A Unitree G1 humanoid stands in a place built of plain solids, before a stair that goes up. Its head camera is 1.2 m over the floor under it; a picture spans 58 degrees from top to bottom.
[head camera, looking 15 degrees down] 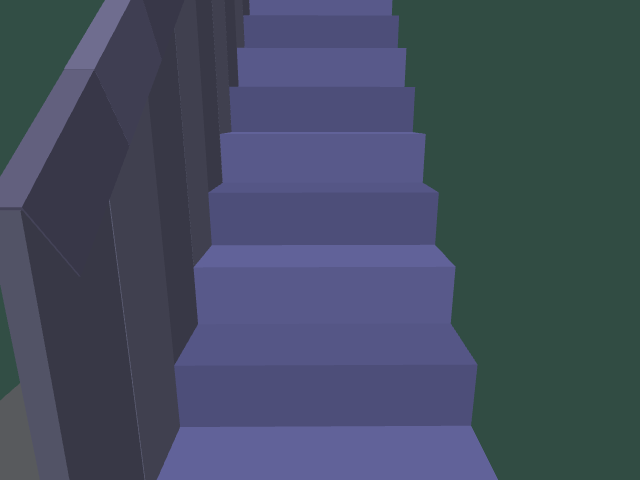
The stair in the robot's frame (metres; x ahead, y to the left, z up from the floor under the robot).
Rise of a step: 0.19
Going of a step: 0.24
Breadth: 0.81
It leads straight ahead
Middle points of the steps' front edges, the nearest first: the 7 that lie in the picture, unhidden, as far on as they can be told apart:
1.03 -0.02 0.58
1.27 -0.01 0.78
1.51 -0.01 0.97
1.75 -0.01 1.16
1.99 -0.01 1.36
2.23 -0.01 1.55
2.47 -0.01 1.74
